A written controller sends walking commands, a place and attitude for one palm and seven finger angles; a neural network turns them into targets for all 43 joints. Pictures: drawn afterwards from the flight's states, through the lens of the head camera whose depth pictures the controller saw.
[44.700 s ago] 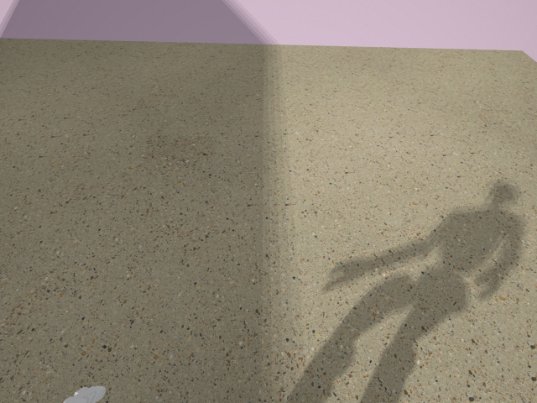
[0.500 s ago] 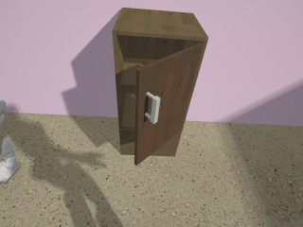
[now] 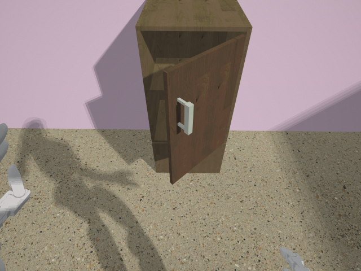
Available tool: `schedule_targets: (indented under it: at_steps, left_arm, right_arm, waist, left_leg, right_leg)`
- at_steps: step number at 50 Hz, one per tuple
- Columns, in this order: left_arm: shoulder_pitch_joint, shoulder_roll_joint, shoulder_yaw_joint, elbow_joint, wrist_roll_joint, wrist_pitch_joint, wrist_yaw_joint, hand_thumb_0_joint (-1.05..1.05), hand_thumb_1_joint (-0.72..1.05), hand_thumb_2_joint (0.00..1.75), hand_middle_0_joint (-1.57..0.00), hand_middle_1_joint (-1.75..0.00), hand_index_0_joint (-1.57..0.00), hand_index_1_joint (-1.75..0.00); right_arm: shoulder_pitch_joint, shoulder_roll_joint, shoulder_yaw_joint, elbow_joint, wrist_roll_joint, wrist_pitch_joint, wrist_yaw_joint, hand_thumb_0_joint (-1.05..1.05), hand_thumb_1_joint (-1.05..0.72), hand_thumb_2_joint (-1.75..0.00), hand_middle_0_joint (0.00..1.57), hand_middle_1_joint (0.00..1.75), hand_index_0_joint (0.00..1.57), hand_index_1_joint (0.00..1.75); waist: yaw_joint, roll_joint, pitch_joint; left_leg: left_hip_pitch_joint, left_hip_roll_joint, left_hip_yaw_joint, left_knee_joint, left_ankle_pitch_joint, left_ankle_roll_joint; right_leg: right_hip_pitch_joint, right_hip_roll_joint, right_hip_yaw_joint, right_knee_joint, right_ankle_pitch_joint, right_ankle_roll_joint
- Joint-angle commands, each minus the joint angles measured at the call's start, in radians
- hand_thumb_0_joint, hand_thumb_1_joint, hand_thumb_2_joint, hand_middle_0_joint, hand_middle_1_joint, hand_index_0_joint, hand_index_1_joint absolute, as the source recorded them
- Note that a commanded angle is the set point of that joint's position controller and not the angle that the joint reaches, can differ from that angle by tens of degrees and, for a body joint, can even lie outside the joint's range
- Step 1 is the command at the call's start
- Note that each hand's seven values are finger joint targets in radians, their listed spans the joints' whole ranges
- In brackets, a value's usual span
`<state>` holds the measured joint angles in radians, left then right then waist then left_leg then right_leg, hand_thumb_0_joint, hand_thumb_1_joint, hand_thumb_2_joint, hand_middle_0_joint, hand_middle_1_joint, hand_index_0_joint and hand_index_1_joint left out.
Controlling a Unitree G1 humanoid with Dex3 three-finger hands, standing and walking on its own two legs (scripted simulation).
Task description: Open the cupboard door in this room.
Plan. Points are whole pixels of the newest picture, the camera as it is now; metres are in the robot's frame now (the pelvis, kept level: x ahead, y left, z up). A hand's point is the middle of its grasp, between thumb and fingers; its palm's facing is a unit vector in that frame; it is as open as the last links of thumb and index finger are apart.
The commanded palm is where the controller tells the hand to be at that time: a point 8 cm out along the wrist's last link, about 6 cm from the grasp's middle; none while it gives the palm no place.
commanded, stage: stop stepping back and stand still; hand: left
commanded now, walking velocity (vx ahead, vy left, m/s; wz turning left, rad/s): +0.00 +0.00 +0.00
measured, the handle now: (184, 116) +0.60 +0.03 -0.01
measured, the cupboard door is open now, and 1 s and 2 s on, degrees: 44 44 44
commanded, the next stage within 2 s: let the arm hang, fingers relaxed in 0.30 s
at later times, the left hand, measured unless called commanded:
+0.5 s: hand (41, 232) +0.18 +0.29 +0.03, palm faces +0.22 -0.84 -0.50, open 7.4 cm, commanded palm none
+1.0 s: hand out of the picture -0.11 +0.21 -0.17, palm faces +0.05 -0.97 -0.22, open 7.3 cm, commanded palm none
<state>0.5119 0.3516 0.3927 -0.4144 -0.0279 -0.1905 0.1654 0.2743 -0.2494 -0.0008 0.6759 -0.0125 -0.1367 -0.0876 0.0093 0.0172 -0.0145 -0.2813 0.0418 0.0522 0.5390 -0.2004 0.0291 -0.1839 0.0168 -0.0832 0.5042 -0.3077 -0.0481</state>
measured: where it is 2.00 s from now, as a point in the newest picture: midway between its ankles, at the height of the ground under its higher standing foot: outside the picture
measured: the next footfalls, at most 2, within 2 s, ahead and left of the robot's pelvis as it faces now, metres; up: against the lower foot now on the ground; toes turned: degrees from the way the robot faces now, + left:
none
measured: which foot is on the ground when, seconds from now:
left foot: down 0.00-1.00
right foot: down 0.00-1.00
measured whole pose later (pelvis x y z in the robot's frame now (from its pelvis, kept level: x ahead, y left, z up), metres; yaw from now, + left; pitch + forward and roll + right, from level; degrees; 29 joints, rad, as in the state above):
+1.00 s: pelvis -0.04 +0.03 +0.00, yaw +2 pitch -1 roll -1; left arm 0.36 0.17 0.02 1.18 0.01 0.03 0.03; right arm 0.32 -0.14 0.00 1.14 -0.03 0.04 -0.02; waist -0.01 0.02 0.07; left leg -0.29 0.00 0.04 0.44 -0.14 0.03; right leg -0.20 -0.02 -0.10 0.45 -0.23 -0.01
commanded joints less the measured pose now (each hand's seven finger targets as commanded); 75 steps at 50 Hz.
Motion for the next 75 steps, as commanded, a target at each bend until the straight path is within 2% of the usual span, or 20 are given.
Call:
schedule_targets:
  at_steps: [1,3,5,10,19,20,21,23,25,27,29,31,32,36,41,50,61,64,68,75]
  left_arm:
    - [-0.056,0.219,0.109,-0.272,-0.011,-0.08,0.005,0.0,0.9,0.9,-0.2,-0.3,-0.2,-0.3]
    - [-0.011,0.237,0.143,-0.268,0.0,-0.079,0.002,0.0,0.9,0.9,-0.2,-0.3,-0.2,-0.3]
    - [-0.006,0.256,0.164,-0.298,-0.001,-0.089,0.003,0.0,0.9,0.9,-0.2,-0.3,-0.2,-0.3]
    - [0.103,0.232,0.166,-0.231,-0.022,-0.078,0.001,0.0,0.9,0.9,-0.2,-0.3,-0.2,-0.3]
    - [0.012,0.221,0.132,-0.213,-0.021,-0.063,-0.003,0.0,0.9,0.9,-0.2,-0.3,-0.2,-0.3]
    - [-0.082,0.037,-0.323,0.546,0.044,0.048,-0.129,0.0,0.9,0.9,-0.2,-0.3,-0.2,-0.3]
    - [-0.1,0.045,-0.27,0.583,0.056,0.149,-0.16,0.0,0.9,0.9,-0.2,-0.3,-0.2,-0.3]
    - [-0.119,0.026,-0.279,0.675,0.062,0.178,-0.167,0.0,0.9,0.9,-0.2,-0.3,-0.2,-0.3]
    - [-0.17,0.049,-0.291,0.795,0.069,0.173,-0.167,0.0,0.9,0.9,-0.2,-0.3,-0.2,-0.3]
    - [-0.234,0.054,-0.31,0.936,0.065,0.176,-0.163,0.0,0.9,0.9,-0.2,-0.3,-0.2,-0.3]
    - [-0.292,0.04,-0.336,1.064,0.057,0.187,-0.155,0.0,0.9,0.9,-0.2,-0.3,-0.2,-0.3]
    - [-0.293,0.022,-0.352,1.176,0.051,0.194,-0.151,0.0,0.9,0.9,-0.2,-0.3,-0.2,-0.3]
    - [-0.276,0.014,-0.357,1.229,0.049,0.193,-0.149,0.0,0.9,0.9,-0.2,-0.3,-0.2,-0.3]
    - [-0.209,-0.021,-0.351,1.388,0.044,0.188,-0.145,0.0,0.9,0.9,-0.2,-0.3,-0.2,-0.3]
    - [-0.181,-0.05,-0.36,1.488,0.04,0.188,-0.145,0.0,0.9,0.9,-0.2,-0.3,-0.2,-0.3]
    - [-0.121,-0.085,-0.36,1.55,0.04,0.192,-0.134,0.0,0.9,0.9,-0.2,-0.3,-0.2,-0.3]
    - [-0.139,-0.11,-0.352,1.536,0.045,0.193,-0.129,0.0,0.9,0.9,-0.2,-0.3,-0.2,-0.3]
    - [-0.154,-0.111,-0.352,1.532,0.044,0.186,-0.129,0.0,0.9,0.9,-0.2,-0.3,-0.2,-0.3]
    - [-0.175,-0.106,-0.353,1.528,0.041,0.183,-0.13,0.0,0.9,0.9,-0.2,-0.3,-0.2,-0.3]
    - [-0.191,-0.087,-0.351,1.527,0.039,0.179,-0.132,0.0,0.9,0.9,-0.2,-0.3,-0.2,-0.3]
  right_arm:
    - [-0.147,-0.106,-0.058,-0.187,0.016,-0.065,-0.001,0.0,-0.9,-0.9,0.2,0.3,0.2,0.3]
    - [-0.13,-0.078,-0.041,-0.181,0.01,-0.059,0.006,0.0,-0.9,-0.9,0.2,0.3,0.2,0.3]
    - [-0.138,-0.081,-0.044,-0.186,0.009,-0.06,0.007,0.0,-0.9,-0.9,0.2,0.3,0.2,0.3]
    - [-0.139,-0.08,-0.047,-0.202,0.014,-0.05,0.013,0.0,-0.9,-0.9,0.2,0.3,0.2,0.3]
    - [-0.152,-0.073,-0.035,-0.198,0.006,-0.042,0.003,0.0,-0.9,-0.9,0.2,0.3,0.2,0.3]
    - [-0.207,-0.193,-0.072,0.053,0.018,-0.105,0.094,0.0,-0.9,-0.9,0.2,0.3,0.2,0.3]
    - [-0.137,-0.234,-0.081,0.065,0.014,0.0,0.102,0.0,-0.9,-0.9,0.2,0.3,0.2,0.3]
    - [-0.153,-0.185,-0.05,0.049,0.001,0.06,0.094,0.0,-0.9,-0.9,0.2,0.3,0.2,0.3]
    - [-0.159,-0.176,-0.04,0.071,-0.012,0.082,0.094,0.0,-0.9,-0.9,0.2,0.3,0.2,0.3]
    - [-0.142,-0.152,-0.034,0.119,-0.014,0.106,0.096,0.0,-0.9,-0.9,0.2,0.3,0.2,0.3]
    - [-0.119,-0.116,-0.021,0.168,-0.019,0.131,0.095,0.0,-0.9,-0.9,0.2,0.3,0.2,0.3]
    - [-0.11,-0.095,-0.011,0.212,-0.021,0.141,0.092,0.0,-0.9,-0.9,0.2,0.3,0.2,0.3]
    - [-0.109,-0.091,-0.007,0.233,-0.022,0.141,0.088,0.0,-0.9,-0.9,0.2,0.3,0.2,0.3]
    - [-0.07,-0.063,-0.009,0.305,-0.017,0.142,0.073,0.0,-0.9,-0.9,0.2,0.3,0.2,0.3]
    - [0.017,-0.034,-0.016,0.378,-0.012,0.151,0.064,0.0,-0.9,-0.9,0.2,0.3,0.2,0.3]
    - [0.086,0.002,-0.021,0.429,-0.01,0.153,0.057,0.0,-0.9,-0.9,0.2,0.3,0.2,0.3]
    - [0.08,0.038,-0.025,0.439,-0.016,0.148,0.059,0.0,-0.9,-0.9,0.2,0.3,0.2,0.3]
    - [0.077,0.041,-0.023,0.441,-0.016,0.145,0.06,0.0,-0.9,-0.9,0.2,0.3,0.2,0.3]
    - [0.067,0.042,-0.022,0.444,-0.016,0.144,0.061,0.0,-0.9,-0.9,0.2,0.3,0.2,0.3]
    - [0.051,0.021,-0.023,0.438,-0.013,0.14,0.059,0.0,-0.9,-0.9,0.2,0.3,0.2,0.3]
  waist:
    - [0.005,0.043,-0.054]
    - [-0.006,0.107,-0.068]
    - [-0.004,0.096,-0.095]
    - [-0.007,0.027,-0.096]
    - [-0.012,0.01,-0.04]
    - [-0.062,0.067,0.009]
    - [-0.038,0.097,-0.026]
    - [-0.014,0.004,-0.032]
    - [-0.003,-0.152,-0.047]
    - [-0.021,-0.196,-0.035]
    - [-0.037,-0.131,-0.004]
    - [-0.032,0.038,0.022]
    - [-0.021,0.079,0.027]
    - [-0.007,0.13,0.009]
    - [-0.02,0.03,0.043]
    - [-0.013,-0.016,0.096]
    - [-0.012,-0.002,0.135]
    - [-0.015,-0.028,0.124]
    - [-0.02,0.009,0.125]
    - [-0.016,-0.002,0.092]
  left_leg:
    - [0.173,0.106,-0.112,-0.098,0.287,0.028]
    - [0.142,0.076,-0.079,-0.094,0.409,0.014]
    - [0.132,0.074,-0.075,-0.095,0.42,0.003]
    - [0.089,0.053,-0.06,-0.102,0.27,-0.013]
    - [0.084,0.033,-0.061,-0.168,0.028,-0.014]
    - [0.017,0.083,-0.107,-0.039,0.192,-0.014]
    - [-0.016,0.114,-0.138,-0.095,0.21,0.007]
    - [-0.13,0.133,-0.196,-0.139,0.059,0.052]
    - [-0.104,0.091,-0.188,-0.12,0.015,0.037]
    - [-0.017,0.039,-0.134,-0.056,0.035,0.016]
    - [0.049,0.021,-0.103,-0.05,0.055,-0.001]
    - [0.031,0.048,-0.128,-0.13,0.037,-0.001]
    - [0.001,0.057,-0.144,-0.17,0.009,0.002]
    - [-0.002,0.052,-0.133,-0.199,-0.058,-0.002]
    - [0.03,0.049,-0.129,-0.201,-0.094,0.0]
    - [0.013,0.054,-0.137,-0.224,-0.115,0.008]
    - [-0.016,0.051,-0.138,-0.255,-0.141,0.006]
    - [0.013,0.043,-0.119,-0.235,-0.079,0.003]
    - [0.035,0.04,-0.106,-0.22,-0.052,-0.003]
    - [0.059,0.047,-0.105,-0.213,-0.005,-0.003]
  right_leg:
    - [-0.054,-0.093,0.139,-0.048,0.238,0.058]
    - [-0.016,-0.072,0.092,-0.014,0.347,0.049]
    - [0.019,-0.067,0.085,-0.013,0.359,0.048]
    - [0.038,-0.078,0.113,-0.087,0.328,0.041]
    - [-0.035,-0.065,0.129,-0.192,0.119,0.048]
    - [-0.175,-0.1,0.041,-0.013,0.131,0.025]
    - [-0.146,-0.116,0.086,-0.013,0.085,0.02]
    - [-0.074,-0.08,0.067,0.044,-0.006,0.019]
    - [-0.051,-0.097,0.098,-0.022,0.01,0.005]
    - [-0.119,-0.158,0.146,-0.103,0.004,-0.02]
    - [-0.17,-0.173,0.151,-0.137,-0.016,-0.029]
    - [-0.143,-0.142,0.126,-0.116,-0.041,-0.011]
    - [-0.097,-0.125,0.122,-0.109,-0.026,-0.002]
    - [-0.024,-0.126,0.115,-0.148,0.002,-0.005]
    - [-0.069,-0.13,0.099,-0.191,-0.051,-0.008]
    - [-0.086,-0.12,0.076,-0.174,-0.07,-0.004]
    - [-0.097,-0.115,0.077,-0.154,-0.06,0.005]
    - [-0.096,-0.126,0.086,-0.167,-0.04,0.003]
    - [-0.105,-0.133,0.094,-0.181,-0.043,0.0]
    - [-0.065,-0.133,0.092,-0.186,0.001,-0.002]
